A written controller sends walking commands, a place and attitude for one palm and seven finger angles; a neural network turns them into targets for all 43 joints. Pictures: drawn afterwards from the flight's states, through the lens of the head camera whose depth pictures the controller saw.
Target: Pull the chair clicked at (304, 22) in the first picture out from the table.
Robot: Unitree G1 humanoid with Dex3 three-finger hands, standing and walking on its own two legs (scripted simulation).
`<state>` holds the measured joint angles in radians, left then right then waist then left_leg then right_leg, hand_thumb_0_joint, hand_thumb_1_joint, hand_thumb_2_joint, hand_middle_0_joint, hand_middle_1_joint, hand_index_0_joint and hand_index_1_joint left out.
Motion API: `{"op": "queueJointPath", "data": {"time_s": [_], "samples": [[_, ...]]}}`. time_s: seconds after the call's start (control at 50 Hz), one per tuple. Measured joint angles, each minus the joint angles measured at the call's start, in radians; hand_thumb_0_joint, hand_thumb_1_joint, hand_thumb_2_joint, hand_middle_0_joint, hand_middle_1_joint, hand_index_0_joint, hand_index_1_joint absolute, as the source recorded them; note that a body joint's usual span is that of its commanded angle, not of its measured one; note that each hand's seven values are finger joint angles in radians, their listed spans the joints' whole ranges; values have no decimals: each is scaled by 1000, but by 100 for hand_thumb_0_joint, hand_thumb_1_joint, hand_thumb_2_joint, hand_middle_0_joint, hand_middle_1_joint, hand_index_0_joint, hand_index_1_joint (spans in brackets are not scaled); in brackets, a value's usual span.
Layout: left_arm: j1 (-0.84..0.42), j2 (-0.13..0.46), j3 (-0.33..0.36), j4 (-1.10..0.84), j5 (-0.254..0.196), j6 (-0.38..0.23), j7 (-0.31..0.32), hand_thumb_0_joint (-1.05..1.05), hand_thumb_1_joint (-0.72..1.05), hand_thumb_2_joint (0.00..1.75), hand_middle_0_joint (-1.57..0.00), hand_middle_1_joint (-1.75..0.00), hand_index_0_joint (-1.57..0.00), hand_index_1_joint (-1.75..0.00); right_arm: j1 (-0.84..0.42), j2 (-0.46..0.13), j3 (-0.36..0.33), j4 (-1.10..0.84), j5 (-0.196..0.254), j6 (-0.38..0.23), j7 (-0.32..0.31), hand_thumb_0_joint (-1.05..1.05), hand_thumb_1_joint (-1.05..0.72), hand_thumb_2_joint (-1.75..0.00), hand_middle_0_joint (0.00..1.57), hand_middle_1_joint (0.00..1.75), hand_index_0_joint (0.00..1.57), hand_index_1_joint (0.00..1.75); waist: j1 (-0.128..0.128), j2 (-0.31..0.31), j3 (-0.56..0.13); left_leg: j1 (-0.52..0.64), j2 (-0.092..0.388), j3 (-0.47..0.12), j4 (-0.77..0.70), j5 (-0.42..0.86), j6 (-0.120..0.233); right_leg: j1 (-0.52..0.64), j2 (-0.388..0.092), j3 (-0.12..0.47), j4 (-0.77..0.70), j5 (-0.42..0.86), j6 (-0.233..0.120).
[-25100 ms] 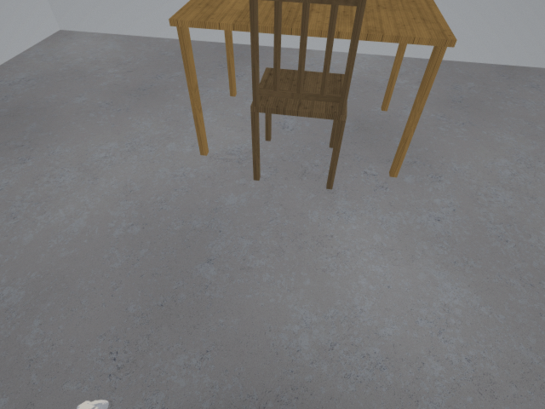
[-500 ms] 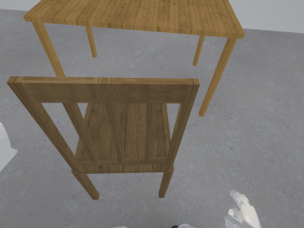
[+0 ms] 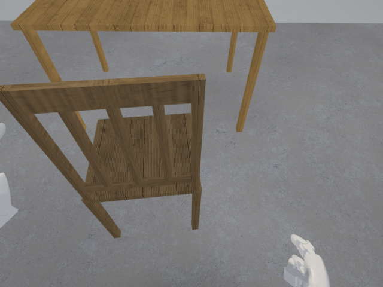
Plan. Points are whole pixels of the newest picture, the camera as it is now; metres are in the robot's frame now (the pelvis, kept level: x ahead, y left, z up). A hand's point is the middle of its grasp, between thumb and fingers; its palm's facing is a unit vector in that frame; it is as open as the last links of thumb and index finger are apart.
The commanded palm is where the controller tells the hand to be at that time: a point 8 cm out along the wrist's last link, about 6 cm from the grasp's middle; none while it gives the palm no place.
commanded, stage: stop stepping back and stand still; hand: left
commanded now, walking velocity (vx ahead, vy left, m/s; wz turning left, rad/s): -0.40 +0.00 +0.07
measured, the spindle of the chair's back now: (128, 151) +0.46 +0.20 -0.06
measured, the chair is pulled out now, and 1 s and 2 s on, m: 0.54 0.54 0.54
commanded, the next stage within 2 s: let the arm hang, fingers relaxed in 0.86 s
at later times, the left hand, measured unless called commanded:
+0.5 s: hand out of the picture +0.07 +0.25 +0.17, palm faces +0.49 -0.75 -0.44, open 7.4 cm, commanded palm +0.01 +0.29 +0.18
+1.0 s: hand out of the picture +0.07 +0.24 +0.14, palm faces +0.38 -0.77 -0.51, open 7.4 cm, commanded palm none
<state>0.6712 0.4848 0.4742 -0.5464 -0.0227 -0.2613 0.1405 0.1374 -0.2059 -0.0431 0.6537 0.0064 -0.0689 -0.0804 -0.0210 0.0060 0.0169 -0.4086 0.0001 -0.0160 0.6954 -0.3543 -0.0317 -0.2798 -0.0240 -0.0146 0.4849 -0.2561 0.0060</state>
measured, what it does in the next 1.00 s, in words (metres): walks backwards: left foot, then left foot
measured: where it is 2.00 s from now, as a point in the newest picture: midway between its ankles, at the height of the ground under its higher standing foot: outside the picture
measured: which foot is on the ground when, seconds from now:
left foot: up 0.00-0.02, down 0.04-0.24, up 0.26-0.38, down 0.40-1.00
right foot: down 0.00-0.44, up 0.46-0.62, down 0.64-1.00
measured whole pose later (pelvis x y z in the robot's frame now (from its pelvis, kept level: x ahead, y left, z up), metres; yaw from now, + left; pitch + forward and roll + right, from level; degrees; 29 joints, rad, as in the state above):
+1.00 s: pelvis -0.13 -0.03 +0.00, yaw +2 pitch -1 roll +0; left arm 0.50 0.41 0.34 -0.34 0.01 -0.20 0.11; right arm 0.22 -0.24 -0.05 0.65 0.01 -0.11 -0.03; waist -0.01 0.02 -0.01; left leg -0.26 0.02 0.04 0.52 -0.24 0.00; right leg -0.20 -0.01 -0.08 0.53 -0.31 -0.02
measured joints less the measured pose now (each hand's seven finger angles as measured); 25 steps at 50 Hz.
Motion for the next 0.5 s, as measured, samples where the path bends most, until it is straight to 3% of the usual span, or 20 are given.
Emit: {"op": "queueJointPath", "data": {"time_s": [0.04, 0.12, 0.18, 0.24, 0.28, 0.32, 0.36, 0.4, 0.44, 0.5], "samples": [[-16, 0, 3, 21, -9, 19, 19, 1, 88, 89, -22, -31, -22, -30, 12, -20, -7, -14, 3, 4, -14, 1, -91, -90, 20, 30, 21, 30, -11, 11, -1, 79, 15, 12, -164, 168, 20, -24, 4, -19, 44, -11, 5], [-58, -19, -20, 44, -28, 67, 25, 2, 89, 90, -22, -31, -22, -30, 15, -3, -15, -16, 2, -7, -1, 1, -91, -90, 20, 29, 20, 30, 11, -45, 26, 84, -2, 29, -183, 149, 25, -74, -13, -1, 148, -126, 7], [-55, -48, -59, 2, -23, 94, 25, 2, 89, 90, -22, -31, -21, -30, 38, -1, 6, -35, 6, -36, 12, 1, -91, -90, 19, 29, 20, 30, 16, -21, 42, 75, 28, 2, -150, 159, 10, -41, 6, -42, 88, -9, 4], [-50, -51, -76, -25, -7, 84, 27, 2, 89, 90, -22, -31, -21, -30, 71, 10, 24, -39, 11, -42, 15, 1, -91, -90, 20, 29, 20, 30, 25, -13, 29, 55, 44, -14, -79, 40, 12, -24, 22, -65, 67, 45, -26], [-65, -59, -79, -13, 2, 76, 34, 2, 88, 90, -22, -31, -22, -30, 92, 9, 30, -31, 5, -38, 13, 1, -91, -90, 20, 29, 20, 30, 35, -12, 2, 29, 30, -18, 11, -53, 19, -32, 22, -63, 64, 42, -42], [-93, -70, -78, 22, 3, 74, 39, 2, 88, 90, -22, -31, -22, -30, 105, 1, 35, -11, 0, -26, 14, 1, -91, -90, 20, 30, 21, 30, 37, -16, -25, 30, 7, -3, 100, -69, 30, -40, 9, -59, 62, 57, -46], [-130, -81, -75, 69, 3, 76, 40, 2, 88, 90, -22, -31, -22, -30, 120, -9, 39, 5, -2, -14, 12, 1, -91, -90, 20, 30, 21, 30, 30, -14, -55, 76, -2, 19, 84, -88, 43, -49, -2, -68, 58, 53, -41], [-161, -91, -74, 102, 5, 81, 41, 2, 88, 90, -22, -31, -22, -30, 135, -23, 37, 4, -2, -14, 8, 1, -90, -90, 20, 30, 21, 30, 15, 3, -76, 153, 3, 23, -47, -114, 59, -64, 1, -86, 60, 37, -35], [-182, -92, -68, 117, 6, 86, 42, 2, 89, 90, -22, -31, -21, -30, 133, -17, 29, 3, 0, -19, 7, 1, -91, -90, 20, 30, 21, 30, 4, -12, -53, 177, -7, 29, -123, 31, 65, -79, -5, -73, 97, -23, -25], [-154, -89, -64, 130, 18, 91, 27, 2, 89, 90, -22, -31, -21, -30, 155, -1, 17, -15, 3, -34, 17, 1, -91, -90, 20, 29, 21, 30, -16, -10, -45, 181, -8, 33, -144, 94, 71, -130, 14, -33, 341, -120, -1]]}}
